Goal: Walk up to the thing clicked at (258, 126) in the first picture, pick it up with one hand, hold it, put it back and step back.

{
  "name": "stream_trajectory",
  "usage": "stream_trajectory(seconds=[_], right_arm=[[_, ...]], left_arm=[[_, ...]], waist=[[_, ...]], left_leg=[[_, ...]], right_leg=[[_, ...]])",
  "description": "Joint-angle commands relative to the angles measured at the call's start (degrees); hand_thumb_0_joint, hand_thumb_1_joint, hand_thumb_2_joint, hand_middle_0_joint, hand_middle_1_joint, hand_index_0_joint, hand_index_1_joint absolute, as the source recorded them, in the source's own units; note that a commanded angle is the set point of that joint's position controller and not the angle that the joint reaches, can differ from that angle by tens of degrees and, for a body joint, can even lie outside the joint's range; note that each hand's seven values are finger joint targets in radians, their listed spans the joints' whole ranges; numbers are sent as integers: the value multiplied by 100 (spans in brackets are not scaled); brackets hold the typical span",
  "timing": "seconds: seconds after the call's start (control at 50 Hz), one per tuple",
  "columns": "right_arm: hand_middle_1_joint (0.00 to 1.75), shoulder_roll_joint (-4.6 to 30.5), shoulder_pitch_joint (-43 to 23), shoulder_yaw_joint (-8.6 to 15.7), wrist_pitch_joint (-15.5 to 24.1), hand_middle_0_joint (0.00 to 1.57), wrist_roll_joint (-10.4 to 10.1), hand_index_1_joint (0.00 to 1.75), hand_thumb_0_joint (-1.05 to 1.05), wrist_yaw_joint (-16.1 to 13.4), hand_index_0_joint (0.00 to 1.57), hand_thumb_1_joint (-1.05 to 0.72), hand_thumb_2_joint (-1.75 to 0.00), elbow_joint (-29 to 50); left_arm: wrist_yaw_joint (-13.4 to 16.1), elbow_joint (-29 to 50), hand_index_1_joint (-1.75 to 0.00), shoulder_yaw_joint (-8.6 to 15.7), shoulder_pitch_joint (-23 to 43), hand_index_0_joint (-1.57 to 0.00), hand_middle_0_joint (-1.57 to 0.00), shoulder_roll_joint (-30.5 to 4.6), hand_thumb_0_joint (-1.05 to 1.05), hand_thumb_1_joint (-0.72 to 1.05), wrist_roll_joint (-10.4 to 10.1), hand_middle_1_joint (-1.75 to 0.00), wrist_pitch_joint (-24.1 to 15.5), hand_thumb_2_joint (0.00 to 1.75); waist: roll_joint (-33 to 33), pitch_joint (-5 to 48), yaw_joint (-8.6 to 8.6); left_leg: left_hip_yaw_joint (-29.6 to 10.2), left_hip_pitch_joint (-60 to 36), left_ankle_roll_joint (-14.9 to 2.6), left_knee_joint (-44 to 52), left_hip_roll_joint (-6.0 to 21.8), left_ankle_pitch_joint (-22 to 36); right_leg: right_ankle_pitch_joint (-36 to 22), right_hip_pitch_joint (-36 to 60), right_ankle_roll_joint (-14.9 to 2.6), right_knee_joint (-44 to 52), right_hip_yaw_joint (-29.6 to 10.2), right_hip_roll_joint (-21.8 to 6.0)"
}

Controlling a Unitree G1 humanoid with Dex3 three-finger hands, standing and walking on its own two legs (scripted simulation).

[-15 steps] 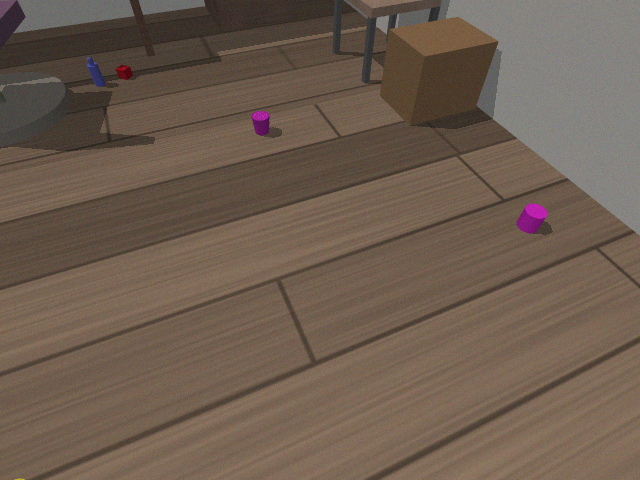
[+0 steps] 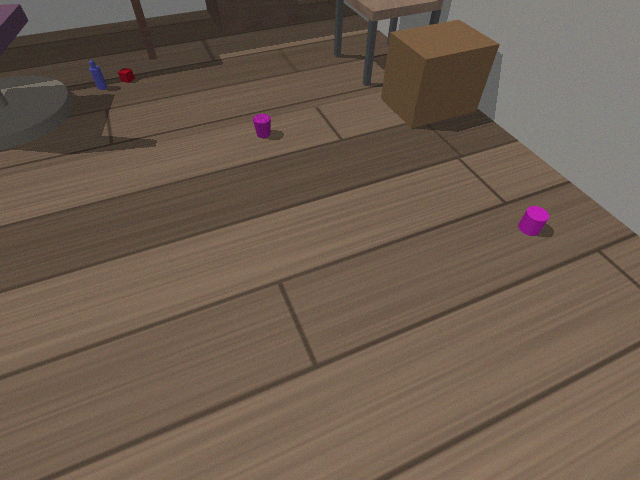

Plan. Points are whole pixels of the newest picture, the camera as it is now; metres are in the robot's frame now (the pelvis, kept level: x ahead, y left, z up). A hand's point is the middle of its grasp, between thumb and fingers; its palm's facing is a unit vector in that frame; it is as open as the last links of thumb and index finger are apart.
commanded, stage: stand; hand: left
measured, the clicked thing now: (262, 126) +1.87 +0.32 -0.73
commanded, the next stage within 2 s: walk up in 0.82 s
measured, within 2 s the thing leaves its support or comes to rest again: neither
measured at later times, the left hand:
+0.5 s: hand out of the picture +0.08 +0.25 -0.16, palm faces -0.03 -0.94 -0.34, open 7.4 cm
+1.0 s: hand out of the picture +0.08 +0.29 -0.15, palm faces -0.22 -0.88 -0.41, open 7.4 cm
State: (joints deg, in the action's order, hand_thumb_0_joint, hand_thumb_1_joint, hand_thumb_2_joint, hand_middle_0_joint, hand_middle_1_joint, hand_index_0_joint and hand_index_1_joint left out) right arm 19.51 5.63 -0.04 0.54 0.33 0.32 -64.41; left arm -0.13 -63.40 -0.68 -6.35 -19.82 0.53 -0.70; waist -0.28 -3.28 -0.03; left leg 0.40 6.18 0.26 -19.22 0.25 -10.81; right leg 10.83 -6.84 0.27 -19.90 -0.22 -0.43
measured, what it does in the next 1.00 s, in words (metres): stands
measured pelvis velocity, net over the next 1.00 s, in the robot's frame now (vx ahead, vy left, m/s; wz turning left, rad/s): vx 0.02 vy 0.02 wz -0.16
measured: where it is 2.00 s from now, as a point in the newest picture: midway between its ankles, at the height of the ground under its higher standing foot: (311, 376)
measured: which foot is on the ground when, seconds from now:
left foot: down 0.00-1.00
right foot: down 0.00-0.96, up 0.98-1.00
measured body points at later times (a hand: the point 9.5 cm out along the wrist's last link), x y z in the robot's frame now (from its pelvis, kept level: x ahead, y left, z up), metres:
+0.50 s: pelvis +0.00 +0.00 +0.00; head +0.01 +0.00 +0.45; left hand +0.08 +0.30 -0.13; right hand +0.08 -0.30 -0.13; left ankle +0.00 +0.12 -0.75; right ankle +0.00 -0.12 -0.75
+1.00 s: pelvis +0.02 +0.02 -0.01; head +0.03 -0.01 +0.44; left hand +0.09 +0.33 -0.13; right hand +0.07 -0.33 -0.13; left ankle -0.01 +0.12 -0.75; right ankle +0.00 -0.11 -0.74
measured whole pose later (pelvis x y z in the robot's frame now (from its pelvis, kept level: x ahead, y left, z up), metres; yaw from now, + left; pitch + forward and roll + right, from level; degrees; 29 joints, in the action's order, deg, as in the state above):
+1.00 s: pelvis +0.02 +0.02 -0.01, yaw -9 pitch +1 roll +1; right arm 25.3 7.4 6.0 1.1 2.2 6.1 -51.7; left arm -1.0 -62.3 1.6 -15.3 -21.5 1.3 0.2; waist 2.7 -0.6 -2.7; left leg 4.0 10.3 -2.1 -27.3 -0.8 -17.5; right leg 20.4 -19.6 1.1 -37.0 -4.5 0.0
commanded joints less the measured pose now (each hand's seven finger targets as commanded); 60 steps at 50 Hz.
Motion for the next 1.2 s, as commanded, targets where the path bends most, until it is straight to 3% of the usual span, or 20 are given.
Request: stream_trajectory(seconds=[0.0,0.78,0.8,0.82,0.84,0.86,0.88,0.9,0.92,0.94,0.96,0.98,1.02,1.04,1.08,1.12,1.14,1.16,1.18], right_arm=[[30,1237,-193,245,129,20,19,30,0,-79,20,-90,-90,348],[30,1240,-112,229,115,20,10,30,0,-78,20,-90,-90,325],[30,2295,-385,843,185,20,289,30,0,264,20,-90,-90,1163],[30,2064,-363,799,140,20,306,30,0,401,20,-90,-90,1201],[30,1932,-191,791,114,20,319,30,0,480,20,-90,-90,1265],[30,1750,122,792,76,20,244,30,0,546,20,-90,-90,1320],[30,1591,329,802,47,20,226,30,0,594,20,-90,-90,1370],[30,1548,672,857,36,20,207,30,0,616,20,-90,-90,1391],[30,1680,1207,945,33,20,181,30,0,596,20,-90,-90,1354],[30,2109,1680,1102,59,20,231,30,0,520,20,-90,-90,1282],[30,2172,851,1114,75,20,196,30,0,479,20,-90,-90,1561],[30,2118,24,1059,96,20,193,30,0,487,20,-90,-90,1830],[30,1814,-131,946,173,20,251,30,0,514,20,-90,-90,1981],[30,1819,-305,952,195,20,289,30,0,530,20,-90,-90,2057],[30,1878,-451,954,199,20,323,30,0,592,20,-90,-90,2123],[30,1913,-300,975,144,20,350,30,0,647,20,-90,-90,2181],[30,1930,-305,971,118,20,344,30,0,658,20,-90,-90,2233],[30,1981,-604,971,84,20,359,30,0,657,20,-90,-90,2344],[30,1867,-592,929,54,20,382,30,0,630,20,-90,-90,2430]], left_arm=[[77,368,-30,247,218,-20,-20,-1194,0,90,4,-30,-134,90],[77,316,-30,265,137,-20,-20,-1234,0,90,-4,-30,-112,90],[-33,541,-30,609,-734,-20,-20,-2179,0,90,-20,-30,-132,90],[-62,521,-30,608,-627,-20,-20,-2153,0,90,-17,-30,-150,90],[-57,612,-30,640,-343,-20,-20,-2137,0,90,5,-30,-146,90],[-41,735,-30,695,-5,-20,-20,-2109,0,90,53,-30,-194,90],[4,915,-30,672,331,-20,-20,-2084,0,90,70,-30,-244,90],[19,1053,-30,653,565,-20,-20,-1994,0,90,93,-30,-284,90],[27,1202,-30,594,858,-20,-20,-1845,0,90,79,-30,-296,90],[24,1441,-30,528,1218,-20,-20,-1437,0,90,59,-30,-301,90],[48,1427,-30,549,903,-20,-20,-1446,0,90,72,-30,-291,90],[29,1370,-30,557,274,-20,-20,-1609,0,90,46,-30,-248,90],[-114,1058,-30,594,-8,-20,-20,-1828,0,90,-48,-30,-273,90],[-167,1006,-30,645,-172,-20,-20,-1855,0,90,-81,-30,-287,90],[-223,999,-30,669,-528,-20,-20,-1778,0,90,-96,-30,-283,90],[-219,1091,-30,637,-569,-20,-20,-1705,0,90,-92,-30,-289,90],[-196,1108,-30,653,-610,-20,-20,-1680,0,90,-91,-30,-303,90],[-140,976,-30,705,-1201,-20,-20,-1734,0,90,-103,-30,-316,90],[-54,701,-30,816,-2133,-20,-20,-1967,0,90,-126,-30,-345,90]], waist=[[13,572,-5],[29,360,2],[832,482,-54],[536,210,-171],[135,-27,-344],[-195,56,-523],[-522,-55,-712],[-714,44,-969],[-218,193,-1367],[1355,512,-1677],[1268,395,-1172],[1067,455,-566],[477,341,-390],[552,250,-245],[612,119,-110],[576,14,-174],[529,40,-65],[476,213,352],[-63,671,751]], left_leg=[[-525,-135,-187,239,702,851],[-555,-88,-154,380,680,606],[-134,-530,-391,-771,483,-2402],[-177,-268,-529,-1132,387,-3064],[-109,-372,-534,-1614,205,-2794],[-232,-272,-563,-1921,63,-2287],[-345,-372,-575,-1842,38,-1772],[-373,-1024,-607,-1349,82,-1386],[-476,-2026,-645,-41,317,-1669],[-1803,-2920,-892,1366,1683,-2554],[-2349,-2170,-1100,1290,2419,-2346],[-2162,-1412,-1276,1237,2564,-2495],[-1523,-614,-1288,1040,2013,-2381],[-1116,-593,-1192,901,1786,-2244],[-221,-737,-981,672,1495,-1617],[254,-533,-898,368,1322,-1367],[496,54,-827,21,1237,-1256],[903,911,-680,-750,1076,-574],[1180,1717,-509,-2369,701,492]], right_leg=[[-949,97,-175,304,-556,-686],[-677,39,-184,423,-553,-683],[2046,-1329,-595,111,-1474,-822],[2939,-2060,-591,376,-1813,-914],[3095,-2724,-562,642,-2053,-1005],[3116,-2699,-569,705,-2355,-1034],[2792,-3069,-580,743,-2473,-1097],[2309,-3479,-384,661,-2083,-870],[2088,-4154,-18,81,-1145,-342],[1707,-4973,291,-1926,396,468],[1816,-4907,-49,-3106,339,-4],[1654,-4178,-93,-3364,222,-492],[1382,-3071,-130,-3015,-44,-747],[1205,-2850,-150,-2819,-30,-795],[712,-2719,-137,-2561,419,-855],[418,-2355,-137,-2176,828,-756],[281,-1567,-187,-1868,938,-670],[105,-299,-290,-1540,1083,-573],[268,1140,-382,-1281,915,-344]])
